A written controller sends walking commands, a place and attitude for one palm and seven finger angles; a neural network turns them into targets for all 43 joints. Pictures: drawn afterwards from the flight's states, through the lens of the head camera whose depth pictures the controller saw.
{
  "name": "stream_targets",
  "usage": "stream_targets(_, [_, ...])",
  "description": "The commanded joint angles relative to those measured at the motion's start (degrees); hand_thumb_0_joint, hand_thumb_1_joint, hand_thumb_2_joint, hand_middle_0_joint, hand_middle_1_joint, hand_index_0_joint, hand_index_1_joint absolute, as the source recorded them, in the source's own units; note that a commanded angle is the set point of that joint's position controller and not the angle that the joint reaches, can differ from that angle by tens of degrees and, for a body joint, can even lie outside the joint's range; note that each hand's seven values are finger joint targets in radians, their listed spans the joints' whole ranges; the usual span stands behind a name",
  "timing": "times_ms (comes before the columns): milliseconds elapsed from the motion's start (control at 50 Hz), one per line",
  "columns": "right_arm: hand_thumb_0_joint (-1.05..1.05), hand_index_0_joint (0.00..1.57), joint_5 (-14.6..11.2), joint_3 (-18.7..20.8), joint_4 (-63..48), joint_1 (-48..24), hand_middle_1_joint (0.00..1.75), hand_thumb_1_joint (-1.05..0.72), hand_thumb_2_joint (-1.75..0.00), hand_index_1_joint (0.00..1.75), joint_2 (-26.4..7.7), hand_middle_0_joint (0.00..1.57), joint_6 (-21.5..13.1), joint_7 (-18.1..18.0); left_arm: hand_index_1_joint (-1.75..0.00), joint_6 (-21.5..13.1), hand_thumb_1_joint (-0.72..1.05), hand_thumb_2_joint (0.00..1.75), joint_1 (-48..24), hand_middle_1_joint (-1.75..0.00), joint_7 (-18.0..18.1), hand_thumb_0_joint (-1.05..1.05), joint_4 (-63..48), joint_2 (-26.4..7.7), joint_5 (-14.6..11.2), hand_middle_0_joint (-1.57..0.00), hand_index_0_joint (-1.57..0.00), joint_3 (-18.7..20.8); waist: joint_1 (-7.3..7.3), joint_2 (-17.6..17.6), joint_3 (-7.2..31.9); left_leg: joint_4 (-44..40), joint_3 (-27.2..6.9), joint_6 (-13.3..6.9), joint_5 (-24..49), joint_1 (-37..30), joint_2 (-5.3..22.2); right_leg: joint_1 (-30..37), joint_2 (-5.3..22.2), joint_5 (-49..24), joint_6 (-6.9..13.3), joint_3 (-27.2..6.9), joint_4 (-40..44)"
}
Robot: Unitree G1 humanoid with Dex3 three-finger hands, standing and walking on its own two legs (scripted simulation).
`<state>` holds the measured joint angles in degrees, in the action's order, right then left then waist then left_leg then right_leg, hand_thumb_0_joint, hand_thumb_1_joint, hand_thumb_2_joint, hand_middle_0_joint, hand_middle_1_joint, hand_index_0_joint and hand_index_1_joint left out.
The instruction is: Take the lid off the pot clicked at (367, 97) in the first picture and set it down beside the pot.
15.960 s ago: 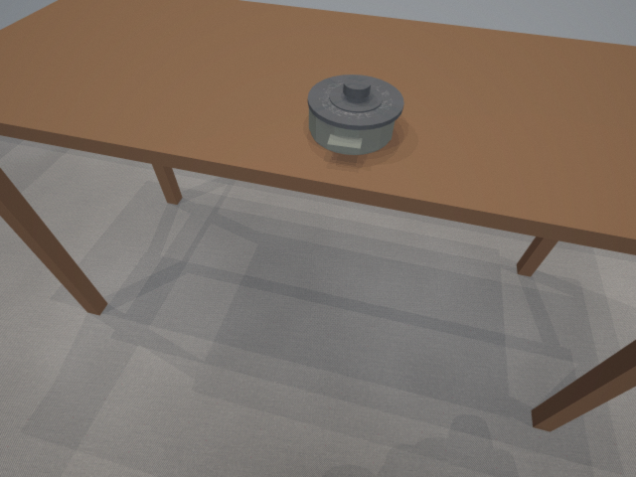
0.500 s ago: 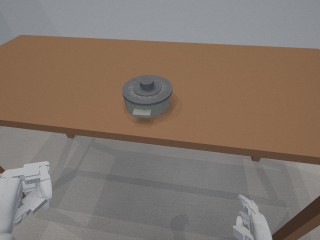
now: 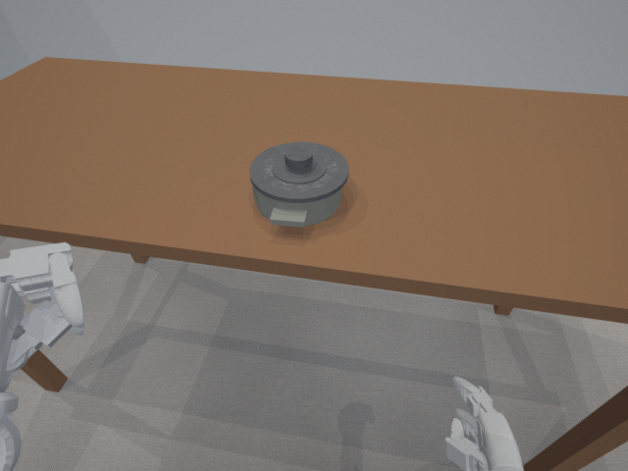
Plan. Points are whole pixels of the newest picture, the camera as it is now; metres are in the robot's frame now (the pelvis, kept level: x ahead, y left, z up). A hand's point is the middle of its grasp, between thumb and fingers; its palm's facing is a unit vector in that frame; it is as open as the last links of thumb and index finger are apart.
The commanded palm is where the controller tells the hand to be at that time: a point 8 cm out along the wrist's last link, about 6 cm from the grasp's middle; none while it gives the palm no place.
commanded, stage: reach forward and open the fingers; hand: left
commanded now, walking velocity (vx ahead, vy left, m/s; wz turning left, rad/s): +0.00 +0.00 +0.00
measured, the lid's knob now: (298, 157) +0.52 +0.11 +0.15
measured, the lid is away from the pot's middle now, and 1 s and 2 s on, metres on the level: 0.00 0.00 0.00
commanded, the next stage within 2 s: move the open hand above the knob in 1.18 s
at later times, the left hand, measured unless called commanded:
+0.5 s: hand (58, 290) +0.20 +0.27 +0.20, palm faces +0.25 -0.10 -0.96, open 3.2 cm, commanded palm +0.17 +0.27 +0.26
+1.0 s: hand (75, 272) +0.22 +0.28 +0.20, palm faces -0.08 -0.01 -1.00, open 9.1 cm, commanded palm +0.19 +0.27 +0.27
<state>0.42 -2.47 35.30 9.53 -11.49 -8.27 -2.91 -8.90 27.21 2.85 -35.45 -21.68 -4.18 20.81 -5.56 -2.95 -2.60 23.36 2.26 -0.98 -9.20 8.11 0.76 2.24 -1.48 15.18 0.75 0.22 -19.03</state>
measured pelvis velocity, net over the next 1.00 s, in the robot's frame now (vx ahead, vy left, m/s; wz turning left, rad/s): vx -0.06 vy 0.01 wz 0.05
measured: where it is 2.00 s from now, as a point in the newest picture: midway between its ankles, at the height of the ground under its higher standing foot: outside the picture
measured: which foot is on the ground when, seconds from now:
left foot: down 0.00-1.00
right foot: down 0.00-1.00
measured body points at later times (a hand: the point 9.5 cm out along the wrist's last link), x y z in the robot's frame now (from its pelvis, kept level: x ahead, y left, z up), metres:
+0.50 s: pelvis -0.03 +0.01 -0.01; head -0.05 -0.04 +0.44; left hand +0.18 +0.28 +0.25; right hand +0.23 -0.18 -0.08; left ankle +0.05 +0.11 -0.74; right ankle -0.04 -0.11 -0.74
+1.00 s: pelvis -0.06 +0.01 -0.01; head -0.07 -0.03 +0.44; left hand +0.22 +0.27 +0.25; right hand +0.17 -0.19 -0.09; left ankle +0.05 +0.11 -0.74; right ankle -0.04 -0.11 -0.74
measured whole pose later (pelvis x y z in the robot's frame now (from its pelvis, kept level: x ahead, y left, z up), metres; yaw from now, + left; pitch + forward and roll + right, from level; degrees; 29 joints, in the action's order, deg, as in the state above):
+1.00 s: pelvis -0.06 +0.01 -0.01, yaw +3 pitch -5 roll -2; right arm -2.5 -3.0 34.8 6.2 -17.1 2.6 -1.1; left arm 5.7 -14.1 -28.0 -9.1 -41.9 41.4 1.8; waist -5.1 -7.8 -1.7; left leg 24.1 0.0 -2.3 -3.8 15.4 -0.8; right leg -6.7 -0.2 13.9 -0.2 2.9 -25.6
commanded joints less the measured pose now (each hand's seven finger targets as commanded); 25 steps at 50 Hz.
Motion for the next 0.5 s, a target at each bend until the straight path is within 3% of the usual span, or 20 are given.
stream_targets(0, [0.00,0.20,-0.12,2.62,-9.47,-9.10,0.30,-0.90,-0.90,0.30,-6.01,0.20,-2.87,-0.58,-1.50,-3.58,0.90,0.90,-7.48,-1.50,1.42,0.00,-9.78,-9.43,-0.71,-1.30,-1.30,7.43,0.60,-0.27,3.50,-2.38,-1.83,-0.33,5.69,-11.26,0.82,-13.25,0.29,-7.38,-0.10,0.51,5.32])
stream_targets(60, [0.00,0.20,-0.09,2.73,-9.28,-9.47,0.30,-0.90,-0.90,0.30,-6.11,0.20,-3.02,-0.35,-1.50,-4.16,0.90,0.90,-9.40,-1.50,1.40,0.00,-10.73,-9.92,-0.80,-1.30,-1.30,7.99,0.55,-0.82,4.26,-2.22,-1.70,-0.30,6.28,-11.51,0.78,-12.73,0.41,-8.08,-0.04,0.41,5.28])
stream_targets(80, [0.00,0.20,1.45,2.40,-10.49,-11.18,0.30,-0.90,-0.90,0.30,-10.54,0.20,0.70,0.32,-1.46,2.46,0.87,0.92,-10.75,-1.46,2.73,0.00,-12.80,-21.05,19.46,-1.29,-1.29,5.35,-0.73,-5.65,7.34,-0.14,0.15,0.43,8.69,-3.64,-0.54,-13.08,0.28,-9.40,-0.54,2.16,-1.59])
stream_targets(100, [0.00,0.20,0.93,2.61,-12.92,-12.74,0.30,-0.90,-0.90,0.30,-8.43,0.20,2.56,1.17,-1.43,5.62,0.85,0.94,-13.01,-1.43,3.23,0.00,-15.77,-15.99,18.96,-1.29,-1.29,4.12,-0.71,-7.24,6.03,-0.29,0.35,0.59,8.94,-1.34,-0.70,-13.38,0.37,-7.94,0.05,3.91,-2.87])
stream_targets(120, [0.00,0.20,-0.02,2.54,-13.62,-13.84,0.30,-0.90,-0.90,0.30,-8.44,0.20,2.98,1.69,-1.39,7.17,0.83,0.96,-14.81,-1.39,3.40,0.00,-16.38,-16.66,18.48,-1.28,-1.28,4.62,-0.29,-7.52,6.02,0.21,0.29,0.65,8.05,-0.57,-0.63,-13.65,-0.01,-7.34,0.32,3.75,-3.13])
stream_targets(140, [0.00,0.20,0.30,2.84,-13.14,-13.30,0.30,-0.90,-0.90,0.30,-8.17,0.20,3.97,2.06,-1.36,8.72,0.80,0.98,-15.31,-1.36,3.61,0.00,-14.34,-17.04,23.28,-1.28,-1.28,3.41,-0.73,-7.65,5.38,-0.01,0.28,0.73,5.53,-0.16,-0.68,-15.03,-0.12,-4.31,0.50,3.81,-3.71])
stream_targets(160, [0.00,0.20,0.18,3.15,-13.46,-12.79,0.30,-0.90,-0.90,0.30,-8.69,0.20,5.23,2.30,-1.32,10.53,0.78,1.00,-11.02,-1.32,3.50,0.00,-12.09,-18.76,26.05,-1.28,-1.28,4.57,-1.47,-6.43,6.18,0.41,0.24,0.57,4.44,-0.35,-0.53,-15.44,-0.25,-3.03,0.37,3.74,-3.76])
stream_targets(220, [0.00,0.20,-1.49,2.51,-15.56,-16.29,0.30,-0.90,-0.90,0.30,-9.07,0.20,8.52,2.78,-1.22,14.99,0.71,1.07,-11.68,-1.22,2.15,0.00,-10.99,-24.18,31.50,-1.26,-1.26,5.75,-1.85,-0.77,8.71,2.69,0.16,0.37,4.13,0.40,-1.08,-15.29,-0.63,-3.38,0.23,2.28,-4.36])
stream_targets(260, [0.00,0.20,-1.31,2.55,-14.53,-15.88,0.30,-0.90,-0.90,0.30,-9.41,0.20,9.83,2.65,-1.15,15.97,0.66,1.11,-20.09,-1.15,0.73,0.00,-7.55,-25.28,36.30,-1.25,-1.25,2.70,-0.63,2.45,9.08,3.09,-0.33,-0.13,2.65,0.76,-1.46,-17.39,-0.09,-0.80,-0.14,2.06,-4.50])
stream_targets(300, [0.00,0.20,-1.72,2.57,-13.56,-15.65,0.30,-0.90,-0.90,0.30,-9.98,0.20,10.17,2.69,-1.07,16.90,0.60,1.15,-23.98,-1.07,-1.05,0.00,-3.96,-26.53,39.89,-1.24,-1.24,0.65,-0.31,2.18,10.41,3.04,-1.18,-0.40,2.25,-0.28,-1.64,-18.57,-0.11,-0.38,-0.47,1.89,-4.12])
stream_targets(320, [0.00,0.20,-2.90,2.31,-14.67,-18.32,0.30,-0.90,-0.90,0.30,-9.75,0.20,9.89,2.98,-1.04,17.87,0.56,1.17,-24.66,-1.04,-2.52,0.00,-3.85,-27.59,39.90,-1.23,-1.23,1.00,-0.50,0.78,11.29,3.19,-1.45,-0.23,2.07,-0.87,-1.60,-18.14,-0.68,-1.28,-0.32,1.57,-4.12])
stream_targets(340, [0.00,0.20,-2.50,2.28,-13.69,-17.01,0.30,-0.90,-0.90,0.30,-10.01,0.20,10.17,2.78,-1.00,17.88,0.53,1.19,-28.12,-1.00,-3.95,0.00,-3.23,-28.78,41.51,-1.22,-1.22,-0.12,-0.58,1.46,12.87,3.01,-1.57,-0.48,2.51,-0.89,-1.95,-17.52,-0.14,-1.45,-0.47,1.65,-4.56])
stream_targets(400, [0.00,0.20,-2.66,2.05,-12.56,-17.29,0.30,-0.90,-0.90,0.30,-10.05,0.20,10.39,2.72,-0.90,18.33,0.42,1.26,-32.38,-0.90,-7.64,0.00,-0.40,-29.09,43.47,-1.20,-1.20,-2.96,-0.47,0.04,13.13,2.08,-2.46,-0.62,3.52,-2.71,-2.15,-17.26,-0.16,-2.51,-0.63,1.48,-3.73])
stream_targets(420, [0.00,0.20,-3.74,1.57,-13.84,-19.45,0.30,-0.90,-0.90,0.30,-9.46,0.20,9.85,3.00,-0.86,19.31,0.39,1.28,-33.49,-0.86,-9.10,0.00,-0.87,-27.99,42.78,-1.19,-1.19,-4.05,-0.14,-1.78,12.98,2.32,-2.73,-0.44,3.56,-3.39,-2.11,-17.38,-1.01,-3.30,-0.33,1.33,-3.56])
stream_targets(440, [0.00,0.20,-3.06,1.46,-12.56,-18.14,0.30,-0.90,-0.90,0.30,-9.71,0.20,9.87,2.77,-0.83,19.03,0.35,1.30,-37.83,-0.83,-10.28,0.00,-0.74,-28.92,43.84,-1.18,-1.18,-5.21,0.03,-1.84,14.49,1.65,-2.88,-0.58,4.16,-3.61,-2.30,-16.26,-0.53,-3.39,-0.28,1.67,-3.77])
stream_targets(480, [0.00,0.20,-2.93,1.24,-11.67,-17.76,0.30,-0.90,-0.90,0.30,-9.81,0.20,9.88,2.35,-0.76,19.11,0.27,1.34,-40.38,-0.76,-12.17,0.00,3.10,-29.95,44.54,-1.16,-1.16,-5.88,0.26,-1.42,11.61,0.58,-3.10,-0.58,3.03,-3.33,-2.21,-16.95,-0.68,-2.15,-0.37,1.86,-2.55])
